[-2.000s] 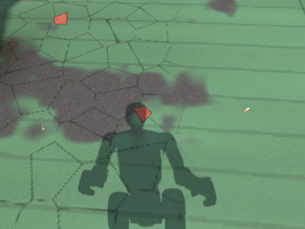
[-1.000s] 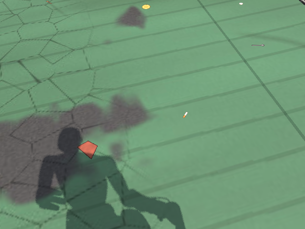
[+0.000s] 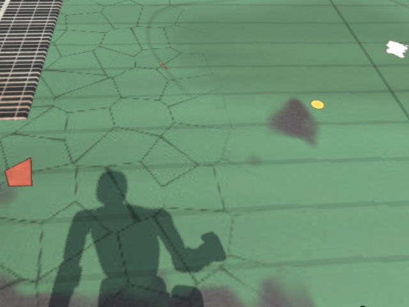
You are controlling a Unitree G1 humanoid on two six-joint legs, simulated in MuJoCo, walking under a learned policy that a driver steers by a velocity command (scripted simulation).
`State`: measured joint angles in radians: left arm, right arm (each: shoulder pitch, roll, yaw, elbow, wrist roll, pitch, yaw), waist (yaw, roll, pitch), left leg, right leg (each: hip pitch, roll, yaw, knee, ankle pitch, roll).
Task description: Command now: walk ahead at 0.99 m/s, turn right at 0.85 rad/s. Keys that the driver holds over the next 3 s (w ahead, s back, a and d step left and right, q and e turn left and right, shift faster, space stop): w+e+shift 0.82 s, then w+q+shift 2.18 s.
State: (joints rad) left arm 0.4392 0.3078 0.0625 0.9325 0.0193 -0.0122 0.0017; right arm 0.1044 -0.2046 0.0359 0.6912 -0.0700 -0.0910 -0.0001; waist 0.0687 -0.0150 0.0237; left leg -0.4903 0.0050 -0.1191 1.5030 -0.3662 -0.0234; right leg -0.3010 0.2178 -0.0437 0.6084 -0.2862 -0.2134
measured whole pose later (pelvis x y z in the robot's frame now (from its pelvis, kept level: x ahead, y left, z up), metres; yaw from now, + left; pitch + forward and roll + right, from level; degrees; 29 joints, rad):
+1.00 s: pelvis +0.81 -0.17 +0.01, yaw -50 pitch +1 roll -1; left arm 0.44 0.31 0.05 0.84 0.00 -0.10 -0.02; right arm 0.08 -0.27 0.01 0.61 -0.03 -0.06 0.03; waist 0.07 0.01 0.04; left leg -0.73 0.15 0.01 0.66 0.10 0.02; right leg 0.13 0.19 0.11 0.20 -0.33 -0.17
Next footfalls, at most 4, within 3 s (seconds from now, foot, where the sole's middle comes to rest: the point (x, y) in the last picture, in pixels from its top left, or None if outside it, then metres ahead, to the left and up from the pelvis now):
0.24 left None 0.42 0.22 -0.75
0.68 right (247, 254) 0.71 -0.10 -0.75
1.10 left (300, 168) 1.12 -0.33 -0.75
1.54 right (385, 144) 1.31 -0.73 -0.75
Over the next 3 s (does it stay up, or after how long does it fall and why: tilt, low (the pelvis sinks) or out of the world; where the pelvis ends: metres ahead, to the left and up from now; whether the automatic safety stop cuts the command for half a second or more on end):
stays up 2.41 -0.44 0.01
